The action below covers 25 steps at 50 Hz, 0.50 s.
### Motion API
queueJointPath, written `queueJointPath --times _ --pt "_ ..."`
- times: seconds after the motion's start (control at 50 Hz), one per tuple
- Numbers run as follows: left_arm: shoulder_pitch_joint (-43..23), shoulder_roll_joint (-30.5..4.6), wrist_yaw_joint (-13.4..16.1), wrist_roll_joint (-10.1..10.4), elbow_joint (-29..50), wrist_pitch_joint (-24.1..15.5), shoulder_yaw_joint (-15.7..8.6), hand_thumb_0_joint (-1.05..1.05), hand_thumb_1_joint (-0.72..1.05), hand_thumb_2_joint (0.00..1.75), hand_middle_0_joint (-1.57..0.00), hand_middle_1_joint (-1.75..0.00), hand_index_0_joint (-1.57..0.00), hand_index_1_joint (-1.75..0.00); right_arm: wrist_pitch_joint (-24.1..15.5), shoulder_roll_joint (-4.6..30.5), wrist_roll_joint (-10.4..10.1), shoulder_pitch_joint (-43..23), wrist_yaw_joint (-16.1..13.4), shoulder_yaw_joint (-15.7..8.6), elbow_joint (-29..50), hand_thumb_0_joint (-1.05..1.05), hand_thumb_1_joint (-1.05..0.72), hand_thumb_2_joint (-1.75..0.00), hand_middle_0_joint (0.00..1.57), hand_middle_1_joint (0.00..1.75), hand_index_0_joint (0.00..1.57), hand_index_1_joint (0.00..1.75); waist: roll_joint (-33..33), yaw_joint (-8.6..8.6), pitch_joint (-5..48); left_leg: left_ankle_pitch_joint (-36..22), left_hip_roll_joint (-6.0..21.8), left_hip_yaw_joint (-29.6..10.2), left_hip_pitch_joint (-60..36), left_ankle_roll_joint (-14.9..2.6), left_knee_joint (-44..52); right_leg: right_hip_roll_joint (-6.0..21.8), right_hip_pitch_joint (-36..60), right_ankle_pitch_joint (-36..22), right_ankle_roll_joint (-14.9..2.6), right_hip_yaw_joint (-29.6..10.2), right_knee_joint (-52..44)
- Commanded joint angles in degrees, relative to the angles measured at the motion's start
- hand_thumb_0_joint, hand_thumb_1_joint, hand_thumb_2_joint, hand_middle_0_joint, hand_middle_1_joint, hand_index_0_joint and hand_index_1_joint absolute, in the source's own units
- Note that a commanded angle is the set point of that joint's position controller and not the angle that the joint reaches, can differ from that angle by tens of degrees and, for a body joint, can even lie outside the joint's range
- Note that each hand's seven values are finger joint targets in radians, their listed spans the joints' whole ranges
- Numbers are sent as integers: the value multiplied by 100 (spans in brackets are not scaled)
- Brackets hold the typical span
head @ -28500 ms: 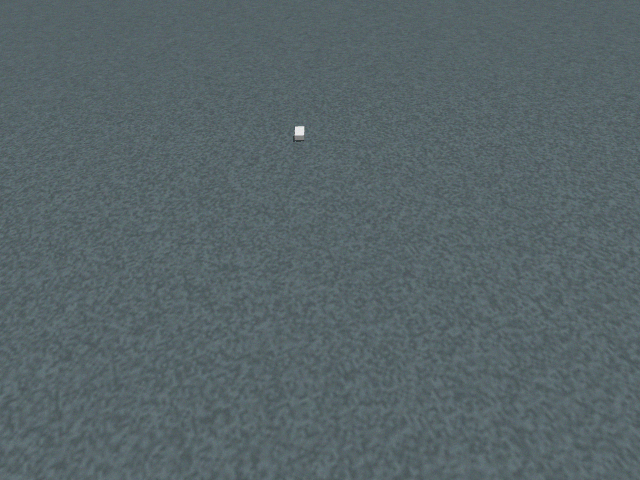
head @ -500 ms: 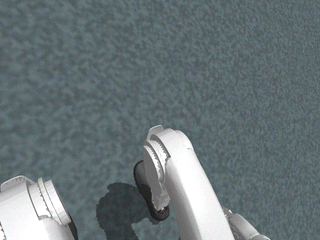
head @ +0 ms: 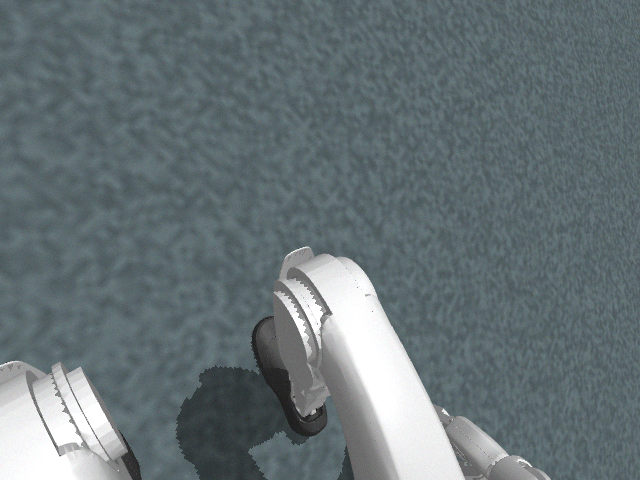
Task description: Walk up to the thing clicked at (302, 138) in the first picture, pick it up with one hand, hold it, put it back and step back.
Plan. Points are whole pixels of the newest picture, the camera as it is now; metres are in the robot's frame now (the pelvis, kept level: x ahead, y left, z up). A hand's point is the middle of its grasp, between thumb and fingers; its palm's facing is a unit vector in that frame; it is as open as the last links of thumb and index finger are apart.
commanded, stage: open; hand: left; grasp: from above
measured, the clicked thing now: out of the picture +0.47 +0.33 -0.29
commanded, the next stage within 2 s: withdraw in 0.92 s
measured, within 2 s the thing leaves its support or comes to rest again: neither
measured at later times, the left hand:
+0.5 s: hand out of the picture +0.46 +0.33 -0.25, palm faces -0.45 -0.15 -0.88, open 12.8 cm
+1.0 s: hand out of the picture +0.46 +0.33 -0.25, palm faces -0.46 -0.15 -0.88, open 14.0 cm
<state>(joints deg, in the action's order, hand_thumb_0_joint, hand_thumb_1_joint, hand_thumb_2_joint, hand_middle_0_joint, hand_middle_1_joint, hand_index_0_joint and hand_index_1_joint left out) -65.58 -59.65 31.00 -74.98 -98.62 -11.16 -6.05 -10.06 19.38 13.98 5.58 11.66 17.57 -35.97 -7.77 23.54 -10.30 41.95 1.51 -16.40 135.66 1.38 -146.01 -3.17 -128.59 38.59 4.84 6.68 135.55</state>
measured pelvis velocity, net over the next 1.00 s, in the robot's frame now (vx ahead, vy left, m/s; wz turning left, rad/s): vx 0.00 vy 0.00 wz -0.01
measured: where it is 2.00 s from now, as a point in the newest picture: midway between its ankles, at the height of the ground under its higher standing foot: (220, 447)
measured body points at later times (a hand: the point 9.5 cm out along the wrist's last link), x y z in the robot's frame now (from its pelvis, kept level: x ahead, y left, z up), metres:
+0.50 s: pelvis +0.00 +0.00 +0.00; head +0.28 +0.13 +0.32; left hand +0.48 +0.34 -0.20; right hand +0.05 -0.25 -0.05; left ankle +0.05 +0.13 -0.27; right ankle +0.11 -0.13 -0.27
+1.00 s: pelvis +0.00 +0.00 +0.00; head +0.28 +0.13 +0.32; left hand +0.48 +0.33 -0.20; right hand +0.04 -0.25 -0.05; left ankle +0.05 +0.13 -0.27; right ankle +0.11 -0.13 -0.27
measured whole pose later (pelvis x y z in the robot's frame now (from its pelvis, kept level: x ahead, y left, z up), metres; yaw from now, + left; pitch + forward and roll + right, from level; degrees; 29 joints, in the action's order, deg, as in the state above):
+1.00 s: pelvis +0.00 +0.00 +0.00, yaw -1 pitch +29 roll -15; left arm -66.1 -62.0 31.5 -73.9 -100.0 -12.0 -4.7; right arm -11.0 20.3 14.1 5.9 12.3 19.4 -35.3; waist -8.2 24.0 -11.1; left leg 41.4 1.7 -16.9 135.3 1.2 -145.9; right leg -3.4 -128.1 37.6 5.0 7.2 134.7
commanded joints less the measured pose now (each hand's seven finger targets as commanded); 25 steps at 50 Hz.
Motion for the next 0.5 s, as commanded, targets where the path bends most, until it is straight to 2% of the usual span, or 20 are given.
queueJointPath --times 0.0,0.04,0.06,0.08,0.1,0.12,0.16,0.22,0.24,0.26,0.28,0.32,0.34,0.36,0.38,0.42,0.48 --pt "-1570 -1415 355 99 724 -3 -93 0 46 79 -84 -72 -86 -70 11 1922 13 1183 -48 -536 -80 0 -90 -90 20 30 20 30 3302 305 3981 -1785 179 725 -3175 -138 1444 -193 2192 -1908 -554 926 -1008" --pt "-1575 -1218 350 79 594 -8 94 0 42 77 -81 -72 -83 -70 -11 1891 26 1135 -32 -491 -75 0 -90 -90 20 30 20 30 3407 356 3887 -1717 180 730 -3170 -136 1429 -207 2159 -1883 -560 918 -995" --pt "-1563 -1273 353 107 535 -16 63 0 42 78 -82 -71 -83 -70 -28 1926 33 1117 -19 -499 -104 0 -90 -90 20 30 20 30 3332 365 3749 -1636 176 724 -3070 -137 1421 -188 2067 -1806 -552 945 -987" --pt "-1503 -1543 392 91 603 -27 -108 0 42 79 -81 -72 -82 -70 -15 1978 10 1176 -34 -505 -117 0 -90 -90 20 30 20 30 3318 302 3840 -1667 185 703 -3096 -136 1453 -209 2162 -1817 -554 938 -1015" --pt "-1601 -1386 360 72 695 -25 40 0 34 79 -73 -71 -74 -70 -41 1948 9 1132 -17 -480 -65 0 -89 -89 20 30 20 30 3376 338 3835 -1718 178 722 -3161 -130 1393 -193 2142 -1867 -552 922 -974" --pt "-1624 -1555 385 62 749 -32 -96 0 26 76 -65 -70 -66 -69 -38 1965 44 1171 -24 -494 -131 0 -89 -90 20 30 20 30 3476 327 3912 -1750 188 730 -3212 -131 1407 -193 2211 -1896 -550 919 -1006" --pt "-1628 -1476 395 60 675 -34 -25 0 10 72 -50 -70 -51 -69 -29 1965 18 1103 -22 -477 -84 0 -89 -90 20 30 20 30 3428 330 3870 -1671 184 696 -3134 -118 1438 -178 2115 -1818 -566 945 -976" --pt "-1579 -1459 392 47 600 -44 -38 0 -14 75 -40 -74 -40 -73 -56 1962 30 1129 -8 -491 -117 0 -89 -90 20 30 20 30 3284 359 3708 -1472 184 716 -2982 -146 1397 -201 2059 -1690 -549 934 -1025" --pt "-1650 -1336 375 60 697 -57 80 0 -18 75 -36 -74 -37 -73 -71 1960 42 1086 -3 -485 -47 0 -89 -90 20 30 20 30 3357 382 3749 -1466 177 725 -3010 -150 1434 -219 2128 -1690 -554 920 -1060" --pt "-1635 -1532 407 85 712 -61 -67 0 -21 74 -34 -76 -35 -74 -63 1986 51 1135 -7 -489 -91 0 -89 -90 20 30 20 30 3359 339 3800 -1482 187 703 -3051 -142 1465 -202 2161 -1702 -547 950 -1091" --pt "-1522 -1395 375 73 586 -35 39 0 -24 76 -31 -76 -32 -75 -88 1994 24 1105 8 -490 -78 0 -89 -90 20 30 20 30 3316 339 3678 -1504 182 701 -3063 -134 1436 -182 2048 -1707 -547 948 -1025" --pt "-1643 -1421 375 75 705 -62 45 0 -29 80 -26 -81 -27 -80 -92 2001 17 1119 12 -488 -72 0 -89 -90 20 30 20 30 3344 379 3765 -1521 186 674 -3064 -127 1469 -202 2074 -1711 -552 959 -1023" --pt "-1595 -1532 389 73 644 -62 -44 0 -30 81 -26 -82 -26 -81 -79 2014 25 1131 9 -489 -88 0 -89 -90 20 30 20 30 3350 351 3803 -1532 196 647 -3081 -121 1491 -196 2095 -1707 -556 970 -1017" --pt "-1541 -1252 345 68 555 -39 136 0 -33 82 -24 -84 -25 -83 -102 1988 12 1137 24 -490 -41 0 -89 -90 20 30 20 30 3329 369 3719 -1646 188 667 -3138 -112 1461 -182 2042 -1804 -550 960 -1000" --pt "-1467 -1338 344 74 524 -26 30 0 -34 83 -22 -84 -23 -84 -95 1997 44 1189 37 -496 -145 0 -89 -89 20 30 20 30 3354 407 3719 -1717 206 647 -3189 -106 1456 -184 2064 -1862 -541 981 -992" --pt "-1512 -1358 325 72 540 -22 44 0 -38 87 -18 -89 -19 -88 -98 2001 33 1224 51 -476 -124 0 -89 -90 20 30 20 30 3329 436 3683 -1739 193 668 -3073 -125 1430 -190 2103 -1901 -531 950 -1006" --pt "-1535 -1361 304 136 474 -19 71 0 -44 91 -14 -93 -15 -92 -88 1991 16 1143 38 -463 -74 0 -89 -90 20 30 20 30 3298 372 3657 -1549 191 657 -2992 -126 1472 -190 2036 -1725 -551 951 -1038"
